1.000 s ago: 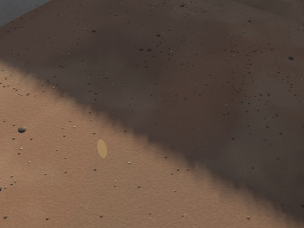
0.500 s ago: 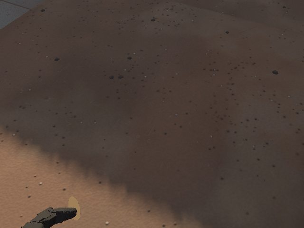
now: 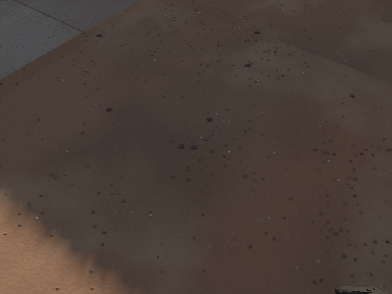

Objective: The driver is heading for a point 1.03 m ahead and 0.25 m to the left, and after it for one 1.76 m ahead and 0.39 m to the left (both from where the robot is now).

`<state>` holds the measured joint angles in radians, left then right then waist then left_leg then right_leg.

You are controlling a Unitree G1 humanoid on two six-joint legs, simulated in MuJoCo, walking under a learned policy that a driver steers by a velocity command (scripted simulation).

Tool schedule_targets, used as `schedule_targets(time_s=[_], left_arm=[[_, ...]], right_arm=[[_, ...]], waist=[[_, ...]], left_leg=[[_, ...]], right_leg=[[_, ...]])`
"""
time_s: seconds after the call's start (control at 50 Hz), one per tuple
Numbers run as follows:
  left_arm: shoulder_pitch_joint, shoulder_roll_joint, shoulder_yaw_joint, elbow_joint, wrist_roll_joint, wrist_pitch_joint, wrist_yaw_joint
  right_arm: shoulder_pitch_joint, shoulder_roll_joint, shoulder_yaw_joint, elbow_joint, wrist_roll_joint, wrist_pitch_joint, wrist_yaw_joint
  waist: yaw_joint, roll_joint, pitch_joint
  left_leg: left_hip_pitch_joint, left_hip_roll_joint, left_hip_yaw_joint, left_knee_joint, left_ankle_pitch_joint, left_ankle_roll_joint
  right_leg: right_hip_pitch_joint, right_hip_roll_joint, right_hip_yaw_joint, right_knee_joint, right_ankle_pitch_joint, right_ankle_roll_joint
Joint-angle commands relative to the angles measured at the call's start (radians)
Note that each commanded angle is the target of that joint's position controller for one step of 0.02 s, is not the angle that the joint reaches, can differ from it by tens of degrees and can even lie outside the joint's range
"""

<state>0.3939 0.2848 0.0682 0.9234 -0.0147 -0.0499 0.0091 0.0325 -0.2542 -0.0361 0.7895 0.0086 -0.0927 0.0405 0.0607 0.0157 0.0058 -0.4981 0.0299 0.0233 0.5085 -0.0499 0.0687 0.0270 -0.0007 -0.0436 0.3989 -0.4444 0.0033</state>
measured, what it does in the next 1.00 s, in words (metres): walks ahead, turning left: right foot, then left foot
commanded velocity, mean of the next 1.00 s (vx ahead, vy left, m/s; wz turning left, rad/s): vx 0.38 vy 0.00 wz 0.25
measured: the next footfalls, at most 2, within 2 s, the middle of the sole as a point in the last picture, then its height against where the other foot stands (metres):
right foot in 0.52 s outside the picture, level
left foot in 0.98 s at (176, 268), level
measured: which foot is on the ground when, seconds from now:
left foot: down 0.00-0.52, up 0.54-0.96, down 0.98-1.00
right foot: down 0.00-0.00, up 0.02-0.50, down 0.52-1.00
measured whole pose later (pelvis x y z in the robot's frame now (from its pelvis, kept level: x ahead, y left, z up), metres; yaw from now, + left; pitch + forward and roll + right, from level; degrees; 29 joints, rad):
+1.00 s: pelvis +0.45 +0.00 +0.00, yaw +17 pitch +1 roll -3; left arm 0.14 0.29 0.08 0.88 -0.02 -0.02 0.03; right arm 0.12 -0.28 -0.09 0.71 0.00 0.02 0.03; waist 0.01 0.01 0.06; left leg -0.44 0.03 0.04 0.57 -0.14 0.05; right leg -0.16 -0.08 -0.26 0.56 -0.38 0.03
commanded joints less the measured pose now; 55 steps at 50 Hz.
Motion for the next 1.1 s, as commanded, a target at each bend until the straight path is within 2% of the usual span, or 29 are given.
schedule_targets(time_s=[0.02, 0.04, 0.06, 0.1, 0.12, 0.16, 0.22, 0.34, 0.44, 0.48, 0.5, 0.52, 0.54, 0.56, 0.58, 0.6, 0.62, 0.66, 0.72, 0.78, 0.84, 0.94, 0.98, 1.0, 1.02, 1.04, 1.06, 1.08, 1.1], left_arm=[[0.099, -0.018, -0.026, -0.085, 0.016, -0.028, -0.003], [0.046, 0.077, -0.007, -0.070, -0.002, -0.051, -0.009], [-0.049, 0.131, 0.008, -0.099, -0.027, -0.065, -0.014], [-0.141, 0.118, 0.010, -0.118, -0.009, -0.065, -0.004], [-0.124, 0.109, 0.014, -0.114, -0.002, -0.054, -0.002], [-0.095, 0.069, 0.009, -0.105, 0.001, -0.032, -0.001], [-0.170, 0.056, 0.005, -0.131, 0.011, -0.019, 0.003], [-0.360, 0.026, -0.009, -0.174, 0.005, -0.032, -0.016], [-0.464, 0.050, -0.007, -0.222, -0.002, -0.050, -0.041], [-0.403, 0.083, 0.005, -0.208, -0.001, -0.060, -0.044], [-0.307, 0.109, 0.020, -0.181, 0.002, -0.064, -0.040], [-0.143, 0.163, 0.045, -0.136, 0.011, -0.066, -0.030], [0.018, 0.249, 0.066, -0.117, 0.024, -0.062, -0.020], [0.047, 0.261, 0.067, -0.096, 0.021, -0.051, -0.026], [-0.002, 0.166, 0.042, -0.113, 0.020, -0.050, -0.023], [-0.095, 0.127, 0.027, -0.131, 0.020, -0.052, -0.018], [-0.167, 0.094, 0.015, -0.139, 0.026, -0.054, -0.019], [-0.246, 0.062, 0.010, -0.135, 0.038, -0.057, -0.022], [-0.282, 0.092, 0.022, -0.121, 0.040, -0.059, -0.007], [-0.294, 0.122, 0.032, -0.112, 0.033, -0.040, 0.017], [-0.291, 0.141, 0.036, -0.104, 0.021, -0.018, 0.030], [-0.292, 0.176, 0.050, -0.096, -0.014, 0.018, 0.030], [-0.266, 0.149, 0.046, -0.086, -0.016, 0.028, 0.029], [-0.240, 0.118, 0.035, -0.105, 0.020, 0.026, 0.023], [-0.202, 0.064, 0.014, -0.140, 0.050, 0.024, 0.014], [-0.260, 0.109, 0.024, -0.128, 0.028, 0.024, 0.005], [-0.306, 0.117, 0.027, -0.144, 0.000, 0.028, 0.005], [-0.310, 0.111, 0.028, -0.133, 0.006, 0.033, 0.016], [-0.318, 0.129, 0.035, -0.133, 0.021, 0.040, 0.029]], right_arm=[[0.412, -0.325, -0.100, 0.062, -0.009, 0.002, -0.012], [0.414, -0.225, -0.073, 0.055, 0.006, 0.003, -0.011], [0.337, -0.185, -0.060, 0.041, 0.004, 0.001, -0.014], [0.214, -0.135, -0.046, 0.018, -0.011, 0.000, -0.015], [0.188, -0.111, -0.037, 0.015, -0.022, -0.003, -0.015], [0.187, -0.113, -0.039, 0.024, -0.017, -0.012, -0.012], [0.218, -0.152, -0.050, 0.046, -0.011, -0.016, -0.025], [0.302, -0.173, -0.053, 0.088, 0.003, -0.002, -0.042], [0.370, -0.184, -0.060, 0.127, 0.015, 0.025, -0.048], [0.348, -0.202, -0.067, 0.124, 0.017, 0.033, -0.052], [0.325, -0.199, -0.066, 0.119, 0.018, 0.036, -0.053], [0.322, -0.161, -0.052, 0.109, 0.009, 0.036, -0.053], [0.362, -0.083, -0.026, 0.081, -0.020, 0.029, -0.051], [0.462, -0.013, -0.008, 0.076, 0.009, 0.010, -0.047], [0.382, -0.136, -0.039, 0.083, 0.035, 0.004, -0.050], [0.304, -0.169, -0.052, 0.056, 0.040, 0.006, -0.054], [0.288, -0.155, -0.054, 0.059, 0.028, 0.017, -0.062], [0.320, -0.118, -0.064, 0.061, 0.018, 0.050, -0.066], [0.299, -0.073, -0.061, 0.022, 0.015, 0.090, -0.066], [0.241, -0.062, -0.056, -0.021, 0.005, 0.096, -0.052], [0.168, -0.070, -0.057, -0.061, 0.002, 0.099, -0.029], [0.129, -0.112, -0.077, -0.121, 0.000, 0.117, -0.001], [0.245, -0.163, -0.104, -0.098, -0.006, 0.111, -0.013], [0.309, -0.290, -0.140, -0.102, -0.012, 0.108, -0.038], [0.278, -0.349, -0.139, -0.131, -0.032, 0.105, -0.043], [0.275, -0.270, -0.117, -0.146, -0.025, 0.093, -0.029], [0.218, -0.244, -0.108, -0.155, -0.018, 0.081, -0.026], [0.169, -0.220, -0.103, -0.156, -0.001, 0.080, -0.032], [0.128, -0.197, -0.096, -0.164, 0.006, 0.086, -0.041]], waist=[[-0.133, 0.289, -0.360], [-0.176, 0.213, -0.367], [-0.170, 0.158, -0.218], [-0.117, 0.046, -0.075], [-0.082, 0.068, -0.061], [-0.054, 0.072, -0.049], [-0.058, 0.041, -0.007], [-0.120, 0.040, 0.038], [-0.132, 0.050, 0.069], [-0.087, 0.073, 0.036], [-0.030, 0.071, -0.015], [0.037, 0.048, -0.134], [0.068, -0.118, -0.309], [0.026, -0.358, -0.416], [0.049, -0.219, -0.293], [0.030, -0.165, -0.164], [-0.009, -0.101, -0.111], [-0.075, -0.129, -0.067], [-0.104, -0.128, -0.033], [-0.094, -0.113, -0.043], [-0.067, -0.105, -0.054], [-0.073, -0.109, -0.041], [-0.128, -0.037, -0.098], [-0.133, 0.178, -0.152], [-0.066, 0.314, -0.258], [-0.125, 0.142, -0.322], [-0.108, 0.100, -0.241], [-0.084, 0.035, -0.177], [-0.068, 0.041, -0.137]], left_leg=[[0.876, 0.353, -0.632, -0.098, -0.155, 0.265], [0.883, 0.350, -0.744, -0.191, -0.302, 0.259], [0.766, 0.320, -0.599, -0.206, -0.296, 0.211], [0.496, 0.250, -0.404, -0.254, -0.128, 0.173], [0.416, 0.224, -0.349, -0.281, -0.067, 0.162], [0.345, 0.208, -0.286, -0.333, -0.012, 0.173], [0.328, 0.205, -0.214, -0.382, 0.057, 0.184], [0.365, 0.154, -0.088, -0.395, 0.053, 0.131], [0.490, 0.215, -0.151, -0.304, 0.073, 0.120], [0.505, 0.226, -0.178, -0.235, 0.152, 0.102], [0.485, 0.193, -0.159, -0.135, 0.270, 0.082], [0.391, 0.131, -0.119, 0.062, 0.273, 0.050], [0.136, 0.030, -0.059, 0.409, -0.051, -0.001], [-0.158, -0.082, -0.087, 0.665, -0.554, -0.037], [-0.237, -0.027, -0.163, 0.767, -0.533, -0.038], [-0.257, 0.009, -0.139, 0.772, -0.451, -0.038], [-0.201, 0.044, -0.124, 0.747, -0.394, -0.051], [-0.078, 0.085, -0.118, 0.680, -0.344, -0.068], [-0.070, 0.079, -0.082, 0.590, -0.264, -0.091], [-0.039, 0.080, -0.049, 0.401, -0.108, -0.095], [0.007, 0.064, -0.014, 0.263, -0.019, -0.084], [0.036, 0.028, 0.025, 0.126, -0.142, -0.028], [0.245, -0.036, 0.041, -0.037, 0.037, 0.030], [0.441, 0.136, -0.217, -0.064, 0.543, 0.110], [0.634, 0.349, -0.585, -0.071, 0.652, 0.338], [0.601, 0.332, -0.572, -0.115, 0.490, 0.330], [0.528, 0.291, -0.478, -0.135, 0.372, 0.282], [0.454, 0.238, -0.415, -0.153, 0.227, 0.222], [0.375, 0.209, -0.384, -0.175, 0.127, 0.189]], right_leg=[[-0.621, 0.059, 0.023, 0.762, -0.001, -0.019], [-0.745, 0.030, 0.161, 0.893, -0.143, -0.027], [-0.821, -0.022, 0.152, 0.917, -0.069, -0.043], [-0.759, -0.107, 0.112, 0.810, 0.086, -0.043], [-0.692, -0.133, 0.121, 0.770, 0.127, -0.043], [-0.638, -0.144, 0.114, 0.710, 0.155, -0.032], [-0.698, -0.154, 0.105, 0.577, 0.271, -0.002], [-0.657, -0.106, 0.054, 0.241, 0.540, 0.006], [-0.646, -0.073, 0.072, 0.109, 0.455, -0.017], [-0.535, -0.050, 0.062, 0.077, 0.393, -0.035], [-0.391, -0.027, 0.040, 0.046, 0.386, -0.054], [-0.134, -0.062, 0.064, 0.079, 0.411, -0.090], [0.208, -0.289, 0.304, 0.126, 0.426, -0.168], [0.398, -0.442, 0.708, -0.035, 0.182, -0.278], [0.288, -0.408, 0.659, -0.084, 0.157, -0.241], [0.146, -0.386, 0.491, -0.083, 0.336, -0.206], [0.018, -0.348, 0.360, -0.088, 0.556, -0.193], [-0.154, -0.292, 0.179, -0.111, 0.766, -0.179], [-0.235, -0.286, 0.052, -0.161, 0.855, -0.204], [-0.225, -0.271, -0.047, -0.173, 0.829, -0.203], [-0.181, -0.274, -0.099, -0.156, 0.796, -0.193], [-0.084, -0.318, -0.099, -0.005, 0.763, -0.146], [-0.129, -0.239, -0.150, 0.239, 0.762, -0.068], [-0.326, -0.143, -0.191, 0.525, 0.446, 0.017], [-0.626, 0.029, -0.087, 0.820, -0.284, 0.077], [-0.655, 0.006, 0.097, 0.900, -0.266, 0.057], [-0.693, -0.015, 0.105, 0.894, -0.184, 0.035], [-0.699, -0.041, 0.108, 0.835, -0.101, 0.031], [-0.677, -0.056, 0.114, 0.771, -0.040, 0.032]])
Velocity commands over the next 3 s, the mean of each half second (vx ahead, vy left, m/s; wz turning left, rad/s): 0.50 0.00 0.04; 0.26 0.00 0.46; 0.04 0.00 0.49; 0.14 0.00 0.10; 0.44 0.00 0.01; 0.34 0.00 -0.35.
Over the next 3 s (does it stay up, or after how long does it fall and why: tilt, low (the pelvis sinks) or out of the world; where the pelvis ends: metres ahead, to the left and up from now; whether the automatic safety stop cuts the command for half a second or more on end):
stays up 0.94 0.27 0.00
